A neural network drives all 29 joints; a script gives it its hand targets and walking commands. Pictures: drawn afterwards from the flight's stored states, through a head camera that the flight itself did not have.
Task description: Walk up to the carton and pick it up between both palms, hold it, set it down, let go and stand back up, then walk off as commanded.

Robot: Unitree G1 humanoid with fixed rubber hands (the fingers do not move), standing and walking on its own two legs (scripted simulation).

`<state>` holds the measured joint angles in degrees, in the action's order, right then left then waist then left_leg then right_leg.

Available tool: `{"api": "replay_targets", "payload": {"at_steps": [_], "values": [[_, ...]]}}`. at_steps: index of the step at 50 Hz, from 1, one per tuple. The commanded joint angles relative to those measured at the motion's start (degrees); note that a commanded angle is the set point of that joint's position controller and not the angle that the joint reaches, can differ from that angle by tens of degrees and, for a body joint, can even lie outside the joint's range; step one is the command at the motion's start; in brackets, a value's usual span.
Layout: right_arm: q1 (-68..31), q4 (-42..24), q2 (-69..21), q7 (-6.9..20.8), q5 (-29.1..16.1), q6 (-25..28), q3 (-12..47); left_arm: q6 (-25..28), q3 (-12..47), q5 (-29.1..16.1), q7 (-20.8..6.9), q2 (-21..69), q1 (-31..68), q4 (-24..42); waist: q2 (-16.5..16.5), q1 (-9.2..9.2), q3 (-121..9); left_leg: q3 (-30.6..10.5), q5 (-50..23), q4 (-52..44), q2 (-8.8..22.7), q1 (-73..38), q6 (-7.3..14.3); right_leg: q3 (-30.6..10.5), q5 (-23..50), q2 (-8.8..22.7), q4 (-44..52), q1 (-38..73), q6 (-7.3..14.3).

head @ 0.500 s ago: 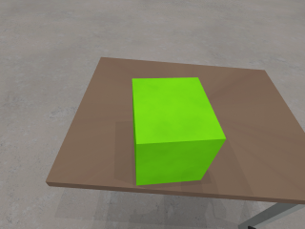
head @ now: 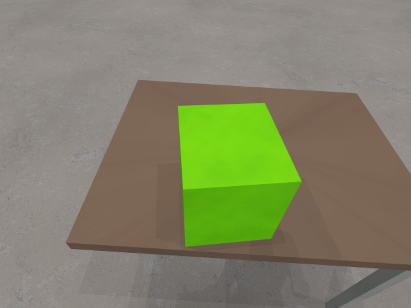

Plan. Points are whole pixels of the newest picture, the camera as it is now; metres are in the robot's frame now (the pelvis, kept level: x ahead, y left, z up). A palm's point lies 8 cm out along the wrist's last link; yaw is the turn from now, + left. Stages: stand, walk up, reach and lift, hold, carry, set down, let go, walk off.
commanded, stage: stand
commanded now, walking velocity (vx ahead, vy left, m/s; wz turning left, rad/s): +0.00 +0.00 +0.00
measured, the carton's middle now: (225, 174) +0.42 -0.02 +0.01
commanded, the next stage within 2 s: walk off in 0.50 s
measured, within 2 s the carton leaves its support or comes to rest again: neither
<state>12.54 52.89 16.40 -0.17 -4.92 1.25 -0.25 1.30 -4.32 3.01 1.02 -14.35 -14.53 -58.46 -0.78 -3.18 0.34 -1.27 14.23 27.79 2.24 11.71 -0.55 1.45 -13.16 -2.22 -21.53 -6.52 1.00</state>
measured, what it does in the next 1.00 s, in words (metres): lifts its right foot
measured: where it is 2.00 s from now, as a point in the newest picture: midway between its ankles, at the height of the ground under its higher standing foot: outside the picture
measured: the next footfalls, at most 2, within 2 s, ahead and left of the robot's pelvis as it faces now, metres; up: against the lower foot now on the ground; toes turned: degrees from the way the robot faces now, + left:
right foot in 1.12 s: -0.11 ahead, -0.13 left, +0.00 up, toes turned -2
left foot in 1.94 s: -0.26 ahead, +0.15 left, +0.00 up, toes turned -6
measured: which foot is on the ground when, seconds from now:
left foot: down 0.00-1.00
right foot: down 0.00-0.88, up 0.90-1.00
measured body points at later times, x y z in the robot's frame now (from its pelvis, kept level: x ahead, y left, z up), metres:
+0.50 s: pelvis +0.00 +0.00 +0.00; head -0.01 +0.01 +0.45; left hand +0.02 +0.27 -0.15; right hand +0.09 -0.28 -0.12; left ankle +0.01 +0.12 -0.74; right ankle -0.02 -0.11 -0.74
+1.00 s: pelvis -0.07 -0.02 -0.02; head -0.02 -0.02 +0.43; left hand -0.03 +0.28 -0.15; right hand +0.05 -0.30 -0.15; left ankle +0.01 +0.12 -0.74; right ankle -0.10 -0.11 -0.70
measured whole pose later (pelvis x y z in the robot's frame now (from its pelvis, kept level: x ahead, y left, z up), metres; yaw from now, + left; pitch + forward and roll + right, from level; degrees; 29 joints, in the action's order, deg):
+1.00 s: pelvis -0.07 -0.02 -0.02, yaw +0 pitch -4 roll +0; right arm 9.7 47.9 19.4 -0.8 -4.9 -2.4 -0.3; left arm -2.0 -4.3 3.0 1.0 -17.6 -12.8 -52.9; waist 0.9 -3.2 10.1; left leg -1.3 12.3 35.4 2.3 19.6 -0.5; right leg 1.5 -27.8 -2.6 -54.9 -18.8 1.0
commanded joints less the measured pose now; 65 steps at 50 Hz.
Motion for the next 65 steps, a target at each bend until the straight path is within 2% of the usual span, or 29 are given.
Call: {"api": "replay_targets", "payload": {"at_steps": [1,4,9,14,15,19,23,34,35,37,40,41,43,44,45,46,49,51,52,53,54,55,56,57,58,59,61,62,65], "values": [[-3.8,-2.5,13.0,-1.7,6.3,1.8,-2.7,1.6,-1.4,-2.6,-0.7,-14.9,3.7,1.0,6.9,2.57,1.3,-5.1,-13.9,-7.8,5.0,-3.2,3.2,-7.2,9.5,9.6,5.1,0.4,1.4],[-5.3,-2.4,13.1,-1.5,6.4,1.9,-2.7,1.7,-1.4,-2.5,-0.8,-15.4,3.3,0.6,7.7,2.11,0.3,-5.0,-12.7,-7.7,4.9,-3.0,2.9,-7.0,9.0,9.3,5.6,1.0,1.3],[-5.0,-1.8,13.0,-1.6,6.5,1.8,-2.6,1.6,-1.2,-2.5,-0.8,-14.8,3.7,0.4,5.9,1.97,2.2,-5.4,-10.2,-8.7,4.9,-1.7,3.0,-7.2,7.0,9.5,5.9,0.1,1.4],[-4.9,-1.6,13.1,-1.6,6.5,1.7,-2.8,1.6,-1.6,-2.5,-0.6,-15.9,3.1,-0.1,7.5,2.21,2.4,-5.0,-10.6,-8.4,4.8,-1.9,2.6,-7.8,6.6,9.7,6.3,-0.2,1.4],[-4.3,-1.4,12.9,-1.7,6.3,1.8,-2.6,1.6,-1.3,-2.7,-0.7,-15.1,4.0,0.0,7.3,2.83,1.9,-5.0,-11.2,-8.3,4.8,-2.5,2.8,-7.9,7.5,9.9,6.2,-0.4,1.5],[-4.2,-0.8,13.7,-1.6,6.3,1.8,-2.9,1.8,-1.1,-2.7,-0.7,-14.6,3.4,-0.2,5.5,2.24,2.2,-5.4,-12.7,-8.5,5.1,-2.4,3.0,-7.2,8.7,9.5,5.7,0.2,1.3],[-4.7,-1.1,13.1,-1.5,6.7,1.7,-2.6,1.5,-1.3,-2.6,-0.7,-15.2,4.3,0.0,7.5,2.68,2.1,-4.7,-11.9,-8.8,4.8,-2.9,2.7,-7.4,8.2,9.6,5.8,-0.6,1.4],[-4.0,-0.3,13.5,-1.5,6.4,1.6,-2.6,1.7,-1.1,-2.9,-0.8,-15.2,3.4,-0.2,6.4,2.52,2.7,-4.8,-11.5,-8.8,4.8,-2.5,2.5,-7.4,8.0,9.5,6.3,-0.5,1.2],[-5.9,-3.1,16.7,-1.9,5.6,-0.4,-5.2,0.5,-1.5,-3.6,0.0,-19.1,3.9,3.5,5.3,3.49,6.7,-3.5,-27.0,1.1,3.7,2.2,3.1,-6.9,24.0,10.0,-3.0,-7.1,1.7],[-4.8,-4.0,16.0,-1.9,5.0,-1.3,-5.2,-0.2,-1.9,-3.4,0.1,-18.4,2.5,5.9,6.3,3.48,5.4,-2.4,-27.9,3.8,3.4,1.6,4.8,-6.3,26.3,9.0,-6.6,-8.7,2.7],[-4.1,-5.6,16.5,-1.6,5.2,-2.2,-5.5,-1.1,-2.5,-3.2,0.1,-18.5,2.5,7.8,5.7,3.52,3.5,-4.8,-23.1,3.2,4.8,2.5,7.4,-6.1,18.5,7.0,-10.3,-9.8,3.4],[-3.7,-6.3,17.2,-1.5,5.2,-2.4,-5.7,-1.3,-2.5,-3.2,0.1,-18.3,2.4,8.4,7.4,3.78,2.8,-6.3,-22.4,1.4,6.2,3.2,8.2,-5.1,15.4,5.9,-12.3,-9.3,2.8],[-4.8,-8.2,18.5,-1.4,5.3,-2.7,-6.1,-2.0,-3.1,-2.9,0.0,-17.7,1.0,9.3,11.4,3.63,1.0,-11.1,-22.3,-2.4,11.1,7.0,12.0,-2.1,1.4,0.6,-22.7,-7.2,1.3],[-5.1,-9.3,19.3,-1.6,5.4,-2.5,-6.4,-2.4,-3.3,-2.7,0.0,-17.3,0.0,9.6,14.3,3.94,0.1,-16.0,-24.8,-5.2,15.3,8.7,15.2,-2.4,-12.0,-1.7,-30.2,-7.3,0.7],[-5.5,-10.4,20.2,-2.0,5.8,-2.3,-6.8,-2.9,-3.5,-2.4,0.0,-17.8,-0.4,10.4,15.6,4.04,-0.1,-19.3,-26.3,-7.4,18.8,11.8,17.4,-4.4,-20.2,-2.2,-39.2,-6.9,0.5],[-6.2,-10.9,20.8,-2.2,5.9,-2.1,-7.0,-3.2,-3.6,-2.4,0.0,-18.2,-0.8,10.4,15.4,3.88,0.4,-20.5,-25.6,-8.2,20.0,14.6,18.5,-6.0,-21.2,-2.2,-44.6,-6.7,0.4],[-9.5,-12.9,20.8,-3.2,7.0,-2.6,-6.9,-3.9,-3.5,-2.3,-0.1,-17.8,-2.4,11.5,15.3,2.88,1.5,-19.1,-28.5,-4.7,20.5,15.0,17.1,-10.3,-21.3,-0.3,-46.4,-9.9,1.2],[-10.3,-12.9,20.5,-3.3,7.4,-2.9,-6.9,-3.9,-3.5,-2.6,-0.2,-17.9,-2.7,12.0,16.0,2.44,1.6,-18.8,-28.3,-1.3,19.4,11.3,15.3,-11.1,-22.1,1.4,-39.0,-12.1,1.2],[-11.0,-13.1,20.1,-3.3,7.4,-3.1,-7.0,-3.6,-3.7,-2.5,-0.2,-17.7,-3.3,11.7,15.7,1.8,2.1,-17.8,-28.6,1.7,18.3,10.1,13.4,-11.8,-21.3,3.6,-29.7,-12.3,0.9],[-12.4,-13.3,19.8,-3.2,7.0,-3.4,-6.8,-3.5,-3.7,-2.5,-0.3,-17.9,-4.9,10.9,13.8,0.22,1.0,-15.0,-25.5,5.8,14.8,9.4,10.7,-10.2,-16.9,4.9,-18.7,-9.9,0.8],[-13.7,-13.7,19.0,-3.1,6.8,-4.0,-6.7,-2.9,-3.7,-2.5,-0.4,-17.5,-6.8,9.7,9.9,-1.97,1.7,-10.9,-20.9,13.5,9.4,10.8,7.8,-10.5,-8.8,6.5,-5.5,-7.2,0.4],[-11.4,-13.4,16.5,-2.9,6.1,-4.4,-6.2,-2.2,-4.5,-2.1,-0.1,-20.3,-5.0,10.1,-0.4,-1.2,3.0,-7.1,-10.5,23.4,-0.2,15.4,4.4,-19.8,8.0,12.4,1.8,-5.8,-0.4],[-8.9,-13.7,14.2,-2.9,5.2,-4.9,-5.9,-2.0,-5.0,-1.4,0.3,-24.4,-2.8,11.4,-10.3,0.67,2.0,-6.1,18.3,31.2,-9.8,21.6,2.9,-27.1,28.8,19.0,-1.8,-4.5,0.7],[-4.7,-12.7,15.0,-3.2,5.3,-5.8,-6.5,-2.2,-4.6,-1.2,0.3,-25.2,-0.2,13.5,-5.6,3.09,-0.2,-11.5,20.7,37.6,-10.5,18.6,2.7,-26.4,32.4,20.4,-3.4,-6.7,2.0],[-5.6,-12.2,16.0,-3.6,5.5,-6.3,-6.8,-2.0,-4.8,-0.6,0.7,-26.3,1.5,14.3,-4.9,1.78,0.9,-16.0,20.4,41.4,-11.9,19.2,2.2,-28.7,24.7,21.8,-0.8,-10.4,2.1],[-5.6,-11.2,17.8,-3.8,5.4,-6.7,-7.2,-2.2,-4.7,-0.4,1.3,-26.1,4.6,14.6,-4.6,2.12,4.7,-17.8,18.6,44.0,-11.8,20.0,1.8,-29.3,14.2,22.3,2.2,-13.7,0.5],[-3.5,-9.8,18.2,-3.7,5.0,-7.1,-7.3,-2.2,-4.3,-0.7,2.0,-22.4,7.4,15.1,-4.2,3.92,8.9,-17.6,13.1,44.1,-11.9,21.8,0.8,-23.7,10.6,17.2,1.4,-11.4,-4.5],[-2.9,-9.6,18.3,-3.6,5.2,-7.1,-7.4,-1.9,-4.2,-0.9,2.2,-21.9,7.1,14.6,-4.1,4.08,9.1,-17.0,11.5,44.0,-11.9,23.2,0.2,-22.7,12.5,16.0,0.5,-8.6,-6.9],[1.4,-9.6,17.9,-3.0,5.3,-6.5,-7.1,-1.1,-4.6,-1.3,2.8,-20.3,3.9,15.2,-3.5,3.24,1.8,-14.6,10.5,44.4,-12.0,24.6,-1.2,-21.4,22.9,15.2,-4.6,5.1,-7.1]]}}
